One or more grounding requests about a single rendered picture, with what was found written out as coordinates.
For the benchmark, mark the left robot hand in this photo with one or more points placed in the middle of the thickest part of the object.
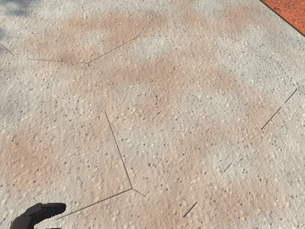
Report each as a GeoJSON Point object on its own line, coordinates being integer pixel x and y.
{"type": "Point", "coordinates": [37, 213]}

